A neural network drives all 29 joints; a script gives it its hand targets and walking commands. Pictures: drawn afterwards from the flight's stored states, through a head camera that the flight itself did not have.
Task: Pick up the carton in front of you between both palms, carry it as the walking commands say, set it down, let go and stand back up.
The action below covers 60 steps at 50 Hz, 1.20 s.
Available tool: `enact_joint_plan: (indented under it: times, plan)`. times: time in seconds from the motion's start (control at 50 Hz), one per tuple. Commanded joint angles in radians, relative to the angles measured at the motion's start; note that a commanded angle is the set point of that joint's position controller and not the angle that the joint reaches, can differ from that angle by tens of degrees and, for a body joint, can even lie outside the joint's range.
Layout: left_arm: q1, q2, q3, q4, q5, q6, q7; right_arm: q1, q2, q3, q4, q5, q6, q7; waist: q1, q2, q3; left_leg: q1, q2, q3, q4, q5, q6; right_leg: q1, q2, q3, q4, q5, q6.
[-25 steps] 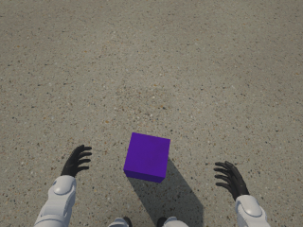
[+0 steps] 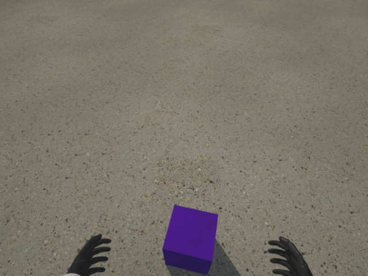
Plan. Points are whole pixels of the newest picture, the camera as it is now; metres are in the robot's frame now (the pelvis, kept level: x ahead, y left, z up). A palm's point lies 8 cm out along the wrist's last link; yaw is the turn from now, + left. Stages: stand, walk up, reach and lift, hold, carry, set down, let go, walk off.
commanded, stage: let go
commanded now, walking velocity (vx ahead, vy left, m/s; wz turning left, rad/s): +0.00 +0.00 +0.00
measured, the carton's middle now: (190, 240) +0.42 -0.02 -0.65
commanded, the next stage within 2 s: stand in 0.22 s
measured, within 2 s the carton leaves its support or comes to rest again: neither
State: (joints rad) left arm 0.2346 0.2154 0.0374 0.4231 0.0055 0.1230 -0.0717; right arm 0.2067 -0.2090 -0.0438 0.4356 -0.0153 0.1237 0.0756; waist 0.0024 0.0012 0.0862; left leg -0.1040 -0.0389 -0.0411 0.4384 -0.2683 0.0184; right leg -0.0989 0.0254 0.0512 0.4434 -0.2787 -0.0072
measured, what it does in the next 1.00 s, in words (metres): stands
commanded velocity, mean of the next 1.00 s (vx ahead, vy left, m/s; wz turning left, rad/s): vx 0.00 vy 0.00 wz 0.00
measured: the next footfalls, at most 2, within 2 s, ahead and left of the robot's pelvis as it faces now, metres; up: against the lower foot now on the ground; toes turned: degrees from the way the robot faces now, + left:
none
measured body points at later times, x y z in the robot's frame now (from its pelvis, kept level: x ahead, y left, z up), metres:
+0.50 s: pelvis +0.00 -0.01 -0.01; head +0.01 -0.01 +0.44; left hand +0.14 +0.29 -0.09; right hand +0.15 -0.29 -0.10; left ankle -0.02 +0.11 -0.74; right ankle -0.02 -0.12 -0.74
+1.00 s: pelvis +0.01 -0.01 +0.00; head +0.01 -0.01 +0.45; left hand +0.13 +0.29 -0.10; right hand +0.15 -0.30 -0.11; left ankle -0.02 +0.11 -0.74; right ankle -0.02 -0.12 -0.74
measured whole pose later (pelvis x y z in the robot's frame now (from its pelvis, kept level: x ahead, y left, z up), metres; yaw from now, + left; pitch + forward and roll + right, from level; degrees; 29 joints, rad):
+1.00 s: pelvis +0.01 -0.01 +0.00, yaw +1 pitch -1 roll +0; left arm 0.17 0.35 0.02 0.85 0.03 0.00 0.02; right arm 0.14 -0.36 -0.01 0.87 -0.03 -0.01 -0.03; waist 0.00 0.01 0.01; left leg -0.13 -0.03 -0.05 0.43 -0.28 0.01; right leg -0.12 0.03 0.03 0.42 -0.28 -0.02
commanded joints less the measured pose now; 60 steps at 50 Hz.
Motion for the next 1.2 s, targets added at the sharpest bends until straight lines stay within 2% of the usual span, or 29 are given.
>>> enact_joint_plan:
  times: [0.0,0.02,0.04,0.06,0.2,0.22,0.26,0.3,0.44,0.52,0.62,0.8,1.18]
  plan:
    - [-0.062,0.085,0.028,-0.107,0.009,0.004,-0.002,-0.024,-0.096,-0.038,-0.094,-0.007,0.006,0.0,-0.013,-0.008,-0.014,0.029,0.015,0.02,-0.064,0.157,-0.028,-0.027,0.009,-0.035,-0.07,0.146,0.016]
    - [-0.061,0.084,0.029,-0.109,0.012,0.008,-0.001,-0.026,-0.095,-0.038,-0.097,-0.007,0.009,0.002,-0.011,-0.003,-0.012,0.029,0.015,0.02,-0.063,0.157,-0.028,-0.02,0.009,-0.035,-0.069,0.146,0.015]
    - [-0.011,0.093,0.039,-0.043,-0.011,-0.021,0.019,-0.082,-0.123,-0.038,-0.174,-0.02,0.06,-0.026,-0.005,-0.027,-0.066,0.071,0.018,0.021,-0.03,0.223,-0.025,-0.028,0.037,-0.052,-0.038,0.129,0.024]
    - [-0.027,0.091,0.035,-0.067,-0.007,-0.026,0.029,-0.053,-0.118,-0.022,-0.156,-0.014,0.079,-0.037,0.001,0.0,-0.054,0.062,0.016,0.019,-0.025,0.234,-0.027,-0.033,0.033,-0.05,-0.035,0.125,0.02]
    - [-0.06,0.094,0.022,-0.072,-0.001,-0.011,0.034,-0.061,-0.099,-0.006,-0.171,-0.013,0.121,-0.057,0.001,0.015,-0.012,0.036,0.016,0.022,-0.036,0.172,-0.017,-0.05,0.026,-0.038,-0.041,0.097,0.019]
    - [-0.023,0.217,0.054,0.054,0.037,-0.048,0.071,-0.093,-0.213,-0.044,-0.029,-0.019,0.025,-0.096,0.015,0.074,-0.002,-0.127,0.06,-0.025,0.003,0.017,-0.034,-0.163,-0.047,0.016,-0.042,0.076,0.038]
    - [-0.035,0.24,0.055,0.075,0.048,-0.086,0.088,-0.048,-0.203,-0.039,0.024,-0.025,-0.05,-0.103,-0.008,0.026,-0.025,-0.115,0.07,-0.05,0.004,-0.087,-0.02,-0.199,-0.071,0.062,-0.061,-0.054,0.007]
    - [-0.055,0.217,0.051,0.09,0.05,-0.105,0.087,-0.058,-0.203,-0.039,0.065,-0.028,-0.086,-0.096,-0.009,0.017,-0.05,-0.113,0.081,-0.073,-0.001,-0.116,-0.01,-0.215,-0.068,0.068,-0.063,-0.107,-0.002]
    - [-0.053,0.236,0.046,0.169,0.036,-0.127,0.082,-0.073,-0.242,-0.027,0.177,-0.025,-0.127,-0.091,-0.001,-0.006,-0.144,-0.055,0.1,-0.073,0.026,0.192,-0.006,-0.113,-0.083,0.064,-0.018,0.201,0.0]
    - [-0.047,0.258,0.044,0.214,0.031,-0.128,0.089,-0.069,-0.264,-0.02,0.231,-0.023,-0.134,-0.097,0.0,-0.008,-0.155,-0.03,0.107,-0.076,0.028,0.288,-0.004,-0.086,-0.09,0.063,-0.011,0.281,-0.001]
    - [-0.049,0.272,0.038,0.262,0.026,-0.128,0.095,-0.07,-0.279,-0.012,0.282,-0.02,-0.136,-0.103,0.0,-0.003,-0.151,-0.014,0.113,-0.079,0.018,0.347,-0.006,-0.066,-0.097,0.062,-0.016,0.331,-0.001]
    - [-0.068,0.281,0.029,0.327,0.021,-0.131,0.099,-0.086,-0.291,-0.004,0.343,-0.015,-0.141,-0.109,-0.001,0.005,-0.144,0.0,0.12,-0.086,-0.01,0.368,-0.006,-0.039,-0.106,0.061,-0.037,0.349,-0.003]
    - [-0.1,0.308,0.016,0.44,0.018,-0.138,0.094,-0.109,-0.319,0.003,0.452,-0.011,-0.148,-0.104,0.0,0.0,-0.1,-0.004,0.13,-0.103,-0.091,0.251,-0.002,-0.023,-0.121,0.076,-0.114,0.247,-0.011]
